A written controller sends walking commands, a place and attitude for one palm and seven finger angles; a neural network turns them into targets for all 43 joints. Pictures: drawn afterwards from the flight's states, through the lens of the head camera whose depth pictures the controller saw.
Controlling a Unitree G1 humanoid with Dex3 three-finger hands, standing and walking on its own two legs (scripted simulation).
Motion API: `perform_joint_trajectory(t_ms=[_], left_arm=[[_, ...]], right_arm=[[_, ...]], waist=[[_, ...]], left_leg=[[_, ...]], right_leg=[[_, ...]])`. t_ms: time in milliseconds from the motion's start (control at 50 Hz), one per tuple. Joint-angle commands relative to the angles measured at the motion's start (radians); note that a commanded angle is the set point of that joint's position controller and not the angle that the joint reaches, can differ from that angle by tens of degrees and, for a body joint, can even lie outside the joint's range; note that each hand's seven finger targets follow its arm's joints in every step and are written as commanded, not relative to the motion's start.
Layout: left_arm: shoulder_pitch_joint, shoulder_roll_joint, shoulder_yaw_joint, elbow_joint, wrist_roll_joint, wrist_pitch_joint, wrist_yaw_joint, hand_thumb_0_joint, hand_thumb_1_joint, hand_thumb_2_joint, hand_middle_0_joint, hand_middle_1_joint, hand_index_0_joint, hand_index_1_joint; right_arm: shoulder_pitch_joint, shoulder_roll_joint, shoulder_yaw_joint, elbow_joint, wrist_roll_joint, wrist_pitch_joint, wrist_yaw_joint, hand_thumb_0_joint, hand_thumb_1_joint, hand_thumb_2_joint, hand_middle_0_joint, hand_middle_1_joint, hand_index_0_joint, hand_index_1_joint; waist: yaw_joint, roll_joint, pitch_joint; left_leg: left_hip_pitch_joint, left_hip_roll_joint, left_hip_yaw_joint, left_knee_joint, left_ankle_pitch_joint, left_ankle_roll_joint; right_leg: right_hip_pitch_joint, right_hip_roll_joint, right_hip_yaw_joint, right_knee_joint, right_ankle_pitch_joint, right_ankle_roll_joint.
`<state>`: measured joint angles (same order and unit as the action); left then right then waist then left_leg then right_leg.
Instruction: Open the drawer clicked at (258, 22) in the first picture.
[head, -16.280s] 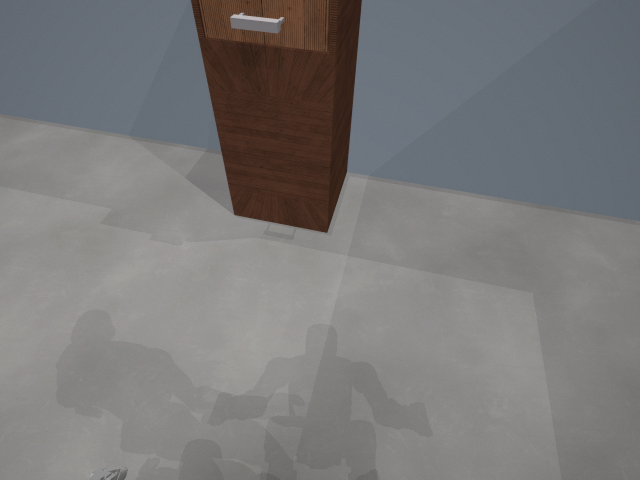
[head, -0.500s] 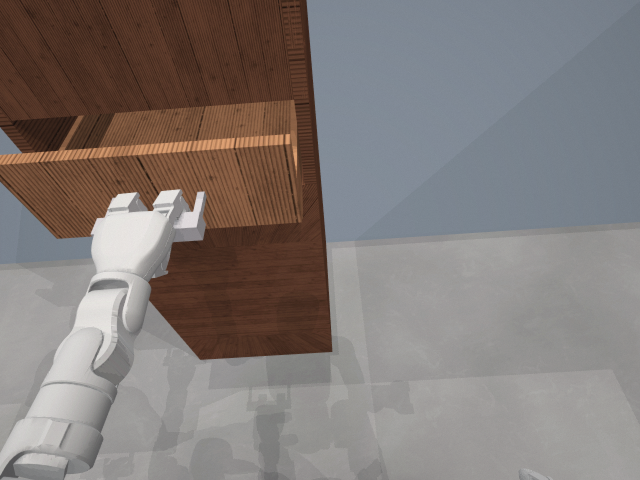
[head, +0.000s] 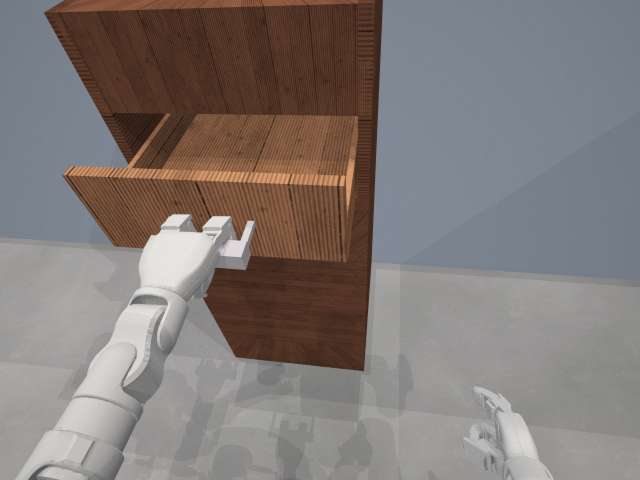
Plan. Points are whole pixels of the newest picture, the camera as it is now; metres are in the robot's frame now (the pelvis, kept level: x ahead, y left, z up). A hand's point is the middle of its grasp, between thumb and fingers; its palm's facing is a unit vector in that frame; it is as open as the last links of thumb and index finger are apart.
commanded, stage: pull the drawer open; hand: left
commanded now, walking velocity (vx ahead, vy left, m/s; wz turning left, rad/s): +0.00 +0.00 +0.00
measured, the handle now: (203, 238) +0.40 +0.21 +0.08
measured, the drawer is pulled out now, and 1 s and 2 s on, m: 0.15 0.30 0.30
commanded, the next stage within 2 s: open the thumb to release the handle in 0.96 s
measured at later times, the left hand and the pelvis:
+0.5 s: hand (172, 346) +0.24 +0.21 +0.06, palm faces +0.04 -0.10 -0.99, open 6.3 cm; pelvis +0.01 +0.01 +0.00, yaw -3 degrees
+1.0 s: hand (151, 396) +0.19 +0.21 +0.06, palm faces +0.03 -0.11 -0.99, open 6.3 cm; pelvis +0.01 +0.00 -0.01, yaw -2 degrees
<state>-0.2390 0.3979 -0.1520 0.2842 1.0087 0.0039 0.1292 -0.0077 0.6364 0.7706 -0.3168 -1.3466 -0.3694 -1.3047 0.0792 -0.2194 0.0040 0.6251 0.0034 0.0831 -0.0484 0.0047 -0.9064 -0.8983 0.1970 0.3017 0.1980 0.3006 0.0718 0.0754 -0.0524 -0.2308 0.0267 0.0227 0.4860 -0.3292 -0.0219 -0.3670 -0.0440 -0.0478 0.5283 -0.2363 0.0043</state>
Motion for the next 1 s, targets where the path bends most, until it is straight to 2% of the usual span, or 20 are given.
perform_joint_trajectory(t_ms=[0, 40, 60, 120, 260, 300, 320, 400, 420, 480, 580, 640, 700, 760, 800, 820, 860, 920, 940, 980], left_arm=[[-0.099, 0.282, 0.257, -0.285, -0.026, -0.015, 0.041, 0.0, 0.9, 0.9, -0.4, -1.35, -0.4, -1.35], [-0.048, 0.229, 0.226, -0.352, -0.033, -0.02, 0.042, 0.0, 0.9, 0.9, -0.4, -1.35, -0.4, -1.35], [0.021, 0.227, 0.234, -0.386, -0.036, -0.02, 0.046, 0.0, 0.9, 0.9, -0.4, -1.35, -0.4, -1.35], [0.175, 0.248, 0.279, -0.468, -0.045, -0.012, 0.061, 0.0, 0.9, 0.9, -0.4, -1.35, -0.4, -1.35], [0.408, 0.249, 0.324, -0.631, -0.055, 0.02, 0.113, 0.0, 0.9, 0.9, -0.4, -1.35, -0.4, -1.35], [0.445, 0.275, 0.359, -0.666, -0.058, 0.026, 0.127, 0.0, 0.9, 0.9, -0.4, -1.35, -0.4, -1.35], [0.491, 0.244, 0.338, -0.675, -0.059, 0.032, 0.131, 0.0, 0.9, 0.9, -0.4, -1.35, -0.4, -1.35], [0.544, 0.227, 0.331, -0.748, -0.055, 0.041, 0.154, 0.0, 0.9, 0.9, -0.4, -1.35, -0.4, -1.35], [0.576, 0.193, 0.298, -0.746, -0.056, 0.046, 0.156, 0.0, 0.9, 0.9, -0.4, -1.35, -0.4, -1.35], [0.606, 0.21, 0.319, -0.777, -0.053, 0.05, 0.165, 0.0, 0.9, 0.9, -0.4, -1.35, -0.4, -1.35], [0.681, 0.207, 0.318, -0.813, -0.047, 0.059, 0.167, 0.0, 0.9, 0.9, -0.4, -1.35, -0.4, -1.35], [0.721, 0.19, 0.301, -0.838, -0.048, 0.06, 0.164, 0.0, 0.9, 0.9, -0.4, -1.35, -0.4, -1.35], [0.781, 0.243, 0.361, -0.851, -0.051, 0.063, 0.17, 0.0, 0.9, 0.9, -0.4, -1.35, -0.4, -1.35], [0.862, 0.208, 0.331, -0.881, -0.054, 0.054, 0.175, 0.0, 0.9, 0.9, -0.4, -1.35, -0.4, -1.35], [0.9, 0.234, 0.359, -0.911, -0.063, 0.062, 0.181, 0.0, 0.9, 0.9, -0.4, -1.35, -0.4, -1.35], [0.881, 0.225, 0.352, -0.917, -0.053, 0.06, 0.186, 0.0, 0.9, 0.9, -0.4, -1.35, -0.4, -1.35], [0.871, 0.232, 0.365, -0.907, -0.052, 0.052, 0.195, 0.0, 0.9, 0.9, -0.4, -1.35, -0.4, -1.35], [0.878, 0.233, 0.373, -0.896, -0.047, 0.051, 0.207, 0.0, 0.9, 0.9, -0.4, -1.35, -0.4, -1.35], [0.887, 0.236, 0.376, -0.904, -0.052, 0.051, 0.211, 0.0, 0.9, 0.9, -0.4, -1.35, -0.4, -1.35], [0.922, 0.236, 0.375, -0.926, -0.052, 0.051, 0.22, 0.0, 0.9, 0.9, -0.4, -1.35, -0.4, -1.35]], right_arm=[[-0.062, -0.126, -0.052, -0.148, -0.013, -0.036, -0.003, 0.0, -0.9, -0.9, 0.2, 0.3, 0.2, 0.3], [-0.067, -0.121, -0.052, -0.159, -0.011, -0.038, 0.008, 0.0, -0.9, -0.9, 0.2, 0.3, 0.2, 0.3], [-0.073, -0.121, -0.055, -0.169, -0.012, -0.041, 0.012, 0.0, -0.9, -0.9, 0.2, 0.3, 0.2, 0.3], [-0.078, -0.126, -0.056, -0.181, -0.012, -0.044, 0.024, 0.0, -0.9, -0.9, 0.2, 0.3, 0.2, 0.3], [-0.095, -0.132, -0.062, -0.187, -0.011, -0.051, 0.036, 0.0, -0.9, -0.9, 0.2, 0.3, 0.2, 0.3], [-0.097, -0.136, -0.065, -0.182, -0.009, -0.05, 0.037, 0.0, -0.9, -0.9, 0.2, 0.3, 0.2, 0.3], [-0.104, -0.128, -0.06, -0.187, -0.01, -0.051, 0.038, 0.0, -0.9, -0.9, 0.2, 0.3, 0.2, 0.3], [-0.11, -0.13, -0.06, -0.189, -0.01, -0.051, 0.043, 0.0, -0.9, -0.9, 0.2, 0.3, 0.2, 0.3], [-0.116, -0.122, -0.054, -0.191, -0.012, -0.053, 0.045, 0.0, -0.9, -0.9, 0.2, 0.3, 0.2, 0.3], [-0.116, -0.121, -0.048, -0.192, -0.013, -0.05, 0.044, 0.0, -0.9, -0.9, 0.2, 0.3, 0.2, 0.3], [-0.127, -0.117, -0.033, -0.2, -0.015, -0.043, 0.042, 0.0, -0.9, -0.9, 0.2, 0.3, 0.2, 0.3], [-0.132, -0.114, -0.025, -0.207, -0.015, -0.04, 0.043, 0.0, -0.9, -0.9, 0.2, 0.3, 0.2, 0.3], [-0.141, -0.121, -0.016, -0.217, -0.013, -0.04, 0.036, 0.0, -0.9, -0.9, 0.2, 0.3, 0.2, 0.3], [-0.132, -0.118, -0.011, -0.228, -0.016, -0.041, 0.04, 0.0, -0.9, -0.9, 0.2, 0.3, 0.2, 0.3], [-0.14, -0.131, -0.009, -0.24, -0.011, -0.038, 0.043, 0.0, -0.9, -0.9, 0.2, 0.3, 0.2, 0.3], [-0.13, -0.122, -0.006, -0.238, -0.019, -0.038, 0.044, 0.0, -0.9, -0.9, 0.2, 0.3, 0.2, 0.3], [-0.124, -0.124, -0.015, -0.234, -0.024, -0.039, 0.039, 0.0, -0.9, -0.9, 0.2, 0.3, 0.2, 0.3], [-0.123, -0.122, -0.013, -0.237, -0.025, -0.042, 0.04, 0.0, -0.9, -0.9, 0.2, 0.3, 0.2, 0.3], [-0.123, -0.13, -0.019, -0.236, -0.02, -0.042, 0.04, 0.0, -0.9, -0.9, 0.2, 0.3, 0.2, 0.3], [-0.115, -0.134, -0.024, -0.243, -0.022, -0.045, 0.045, 0.0, -0.9, -0.9, 0.2, 0.3, 0.2, 0.3]], waist=[[0.046, -0.068, -0.324], [0.041, -0.068, -0.3], [0.052, -0.048, -0.29], [0.064, -0.061, -0.283], [0.071, -0.035, -0.254], [0.067, -0.044, -0.247], [0.068, -0.046, -0.237], [0.057, -0.036, -0.227], [0.058, -0.028, -0.202], [0.055, -0.069, -0.2], [0.057, -0.071, -0.185], [0.059, -0.044, -0.165], [0.068, -0.042, -0.161], [0.073, -0.027, -0.149], [0.075, -0.018, -0.15], [0.069, -0.044, -0.136], [0.067, -0.034, -0.126], [0.07, -0.034, -0.121], [0.076, -0.008, -0.148], [0.076, -0.014, -0.175]], left_leg=[[-0.027, -0.067, 0.035, -0.04, 0.458, 0.033], [-0.036, -0.062, 0.035, -0.046, 0.465, 0.034], [-0.031, -0.059, 0.036, -0.047, 0.479, 0.034], [-0.042, -0.055, 0.037, -0.052, 0.464, 0.034], [-0.041, -0.048, 0.04, -0.04, 0.459, 0.032], [-0.041, -0.046, 0.038, -0.037, 0.458, 0.028], [-0.044, -0.047, 0.038, -0.032, 0.446, 0.03], [-0.023, -0.04, 0.034, -0.019, 0.46, 0.027], [-0.028, -0.042, 0.033, -0.017, 0.437, 0.028], [-0.03, -0.041, 0.031, -0.01, 0.422, 0.029], [-0.028, -0.038, 0.031, 0.0, 0.409, 0.027], [-0.021, -0.032, 0.03, 0.0, 0.402, 0.026], [-0.021, -0.027, 0.033, 0.007, 0.393, 0.023], [-0.029, -0.024, 0.038, 0.012, 0.407, 0.023], [-0.03, -0.015, 0.035, 0.013, 0.402, 0.018], [-0.045, -0.019, 0.034, 0.02, 0.388, 0.023], [-0.051, -0.023, 0.033, 0.019, 0.352, 0.024], [-0.063, -0.023, 0.029, 0.024, 0.338, 0.023], [-0.06, -0.021, 0.028, 0.022, 0.355, 0.022], [-0.06, -0.02, 0.029, 0.034, 0.396, 0.022]], right_leg=[[0.36, 0.039, 0.018, -0.016, 0.422, -0.033], [0.345, 0.04, 0.011, -0.012, 0.417, -0.033], [0.343, 0.041, 0.014, -0.012, 0.418, -0.033], [0.353, 0.037, 0.014, -0.009, 0.405, -0.033], [0.327, 0.038, 0.02, 0.001, 0.394, -0.036], [0.327, 0.039, 0.025, 0.002, 0.396, -0.037], [0.317, 0.037, 0.022, 0.006, 0.391, -0.034], [0.28, 0.044, 0.019, 0.005, 0.372, -0.034], [0.265, 0.042, 0.013, 0.006, 0.352, -0.031], [0.262, 0.044, 0.015, 0.005, 0.364, -0.027], [0.258, 0.044, 0.018, 0.003, 0.369, -0.02], [0.25, 0.044, 0.017, -0.002, 0.351, -0.02], [0.265, 0.045, 0.039, -0.008, 0.373, -0.019], [0.259, 0.04, 0.028, 0.0, 0.374, -0.013], [0.262, 0.039, 0.038, -0.002, 0.37, -0.013], [0.246, 0.035, 0.032, 0.004, 0.354, -0.012], [0.234, 0.038, 0.04, 0.0, 0.335, -0.014], [0.225, 0.035, 0.042, 0.007, 0.31, -0.018], [0.24, 0.035, 0.044, 0.01, 0.328, -0.02], [0.247, 0.03, 0.045, 0.024, 0.37, -0.018]])
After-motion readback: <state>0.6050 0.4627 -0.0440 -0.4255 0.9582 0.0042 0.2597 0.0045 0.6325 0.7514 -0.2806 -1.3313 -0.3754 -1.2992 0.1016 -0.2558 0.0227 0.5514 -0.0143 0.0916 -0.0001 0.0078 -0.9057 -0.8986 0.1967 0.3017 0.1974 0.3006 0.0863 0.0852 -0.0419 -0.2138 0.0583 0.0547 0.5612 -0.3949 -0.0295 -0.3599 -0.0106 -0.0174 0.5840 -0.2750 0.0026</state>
